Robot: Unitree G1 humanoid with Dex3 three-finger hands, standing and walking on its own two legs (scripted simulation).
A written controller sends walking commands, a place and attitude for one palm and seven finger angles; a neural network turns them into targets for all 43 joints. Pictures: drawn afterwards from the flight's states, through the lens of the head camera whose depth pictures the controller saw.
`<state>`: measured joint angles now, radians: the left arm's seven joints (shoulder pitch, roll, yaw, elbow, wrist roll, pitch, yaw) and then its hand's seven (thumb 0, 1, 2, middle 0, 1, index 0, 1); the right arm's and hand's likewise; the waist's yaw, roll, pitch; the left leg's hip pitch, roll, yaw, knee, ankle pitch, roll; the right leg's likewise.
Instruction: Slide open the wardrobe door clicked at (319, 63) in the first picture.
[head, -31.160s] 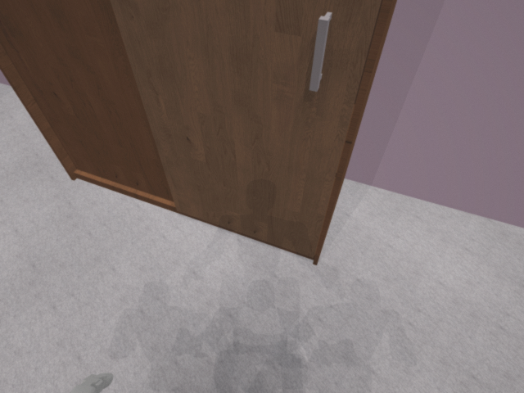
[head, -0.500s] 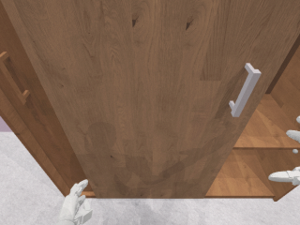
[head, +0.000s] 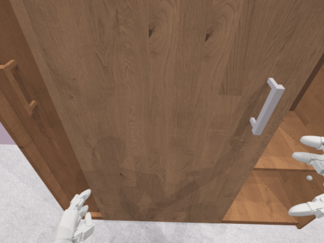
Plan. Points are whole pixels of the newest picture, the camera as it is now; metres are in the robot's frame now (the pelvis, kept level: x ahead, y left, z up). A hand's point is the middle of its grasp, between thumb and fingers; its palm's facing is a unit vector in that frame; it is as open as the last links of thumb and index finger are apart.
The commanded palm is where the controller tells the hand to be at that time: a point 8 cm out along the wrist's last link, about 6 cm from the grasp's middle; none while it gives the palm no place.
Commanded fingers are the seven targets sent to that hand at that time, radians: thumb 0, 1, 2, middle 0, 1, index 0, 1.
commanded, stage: draw the hand back to the body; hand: right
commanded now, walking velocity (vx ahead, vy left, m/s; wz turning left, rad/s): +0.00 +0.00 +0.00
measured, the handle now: (263, 107) +0.41 -0.27 +0.16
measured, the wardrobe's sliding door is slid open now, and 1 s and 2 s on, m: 0.48 0.48 0.48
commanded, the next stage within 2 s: step back with the hand held close in 1.02 s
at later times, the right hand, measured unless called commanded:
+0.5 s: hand (295, 163) +0.23 -0.26 +0.16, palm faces +0.41 +0.83 -0.37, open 10.2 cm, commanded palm +0.18 -0.30 +0.18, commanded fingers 0.00 -0.68 -0.80 0.21 0.43 0.21 0.43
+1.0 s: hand (284, 165) +0.22 -0.23 +0.17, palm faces +0.39 +0.84 -0.37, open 7.5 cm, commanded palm +0.18 -0.27 +0.19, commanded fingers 0.00 -0.90 -0.90 0.20 0.30 0.20 0.30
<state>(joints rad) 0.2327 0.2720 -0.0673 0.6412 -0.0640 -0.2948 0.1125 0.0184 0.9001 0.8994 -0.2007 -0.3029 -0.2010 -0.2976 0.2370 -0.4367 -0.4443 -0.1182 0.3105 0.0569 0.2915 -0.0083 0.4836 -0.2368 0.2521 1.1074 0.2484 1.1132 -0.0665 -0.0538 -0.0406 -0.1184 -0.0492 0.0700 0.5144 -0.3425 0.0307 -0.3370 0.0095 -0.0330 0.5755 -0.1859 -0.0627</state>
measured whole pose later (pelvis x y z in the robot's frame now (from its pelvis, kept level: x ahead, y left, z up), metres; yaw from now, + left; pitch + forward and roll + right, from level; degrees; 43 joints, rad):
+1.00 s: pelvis +0.03 +0.02 +0.01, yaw +2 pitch -5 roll +0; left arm 0.18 0.23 -0.03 0.63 0.00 -0.08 0.07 0.02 0.90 0.90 -0.20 -0.30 -0.20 -0.30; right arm 0.47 -0.36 -0.32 -0.40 0.11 -0.06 -0.08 0.02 -0.88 -0.90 0.21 0.30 0.21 0.31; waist -0.09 -0.05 0.02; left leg 0.05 -0.05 0.03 0.32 -0.29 0.05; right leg -0.16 0.01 -0.06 0.39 -0.15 -0.03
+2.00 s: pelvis -0.07 -0.05 +0.00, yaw +0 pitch -1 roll +5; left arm 0.18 0.20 -0.02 0.58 0.00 -0.08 0.08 0.02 0.90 0.90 -0.20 -0.30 -0.20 -0.30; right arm 0.50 -0.42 -0.41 -0.53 0.05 -0.21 -0.13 0.02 -0.89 -0.90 0.21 0.30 0.21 0.30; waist -0.05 -0.02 0.03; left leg -0.23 -0.06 -0.02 0.49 -0.28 0.01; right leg -0.44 0.03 -0.06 0.44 -0.06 -0.09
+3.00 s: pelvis -0.31 -0.24 +0.01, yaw +3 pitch +1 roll +1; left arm 0.32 0.15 -0.01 0.62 0.01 -0.07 0.06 0.02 0.90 0.90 -0.21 -0.30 -0.21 -0.30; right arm 0.55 -0.57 -0.49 -0.56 0.05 -0.14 -0.13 0.02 -0.89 -0.90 0.21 0.30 0.21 0.30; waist -0.01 0.08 -0.05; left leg -0.08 -0.05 0.08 0.40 -0.40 0.15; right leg -0.47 -0.01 -0.09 0.72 -0.38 0.02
